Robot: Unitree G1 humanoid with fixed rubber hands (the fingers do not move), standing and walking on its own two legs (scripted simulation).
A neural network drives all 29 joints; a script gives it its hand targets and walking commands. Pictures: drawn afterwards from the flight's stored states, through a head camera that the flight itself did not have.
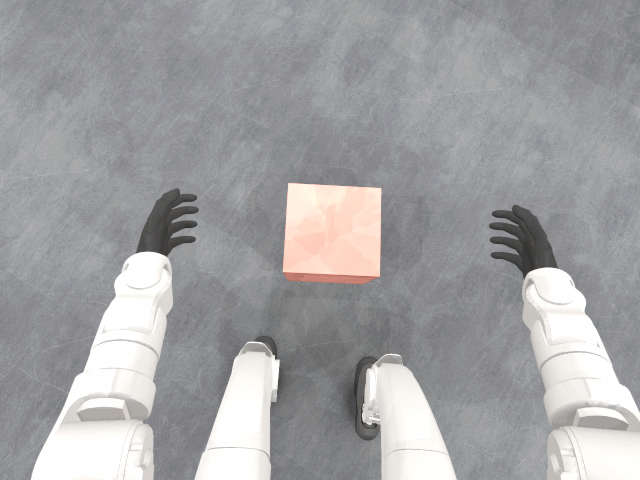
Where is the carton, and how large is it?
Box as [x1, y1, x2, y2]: [283, 183, 380, 283]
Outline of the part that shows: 288,183 283,272 287,279 302,281 364,283 379,276 380,188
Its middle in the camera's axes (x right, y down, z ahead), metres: +0.02 +0.00 +0.97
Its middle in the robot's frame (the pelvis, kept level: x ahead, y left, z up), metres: +0.46 -0.02 -0.57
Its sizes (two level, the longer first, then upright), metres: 0.210 0.200 0.250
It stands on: the floor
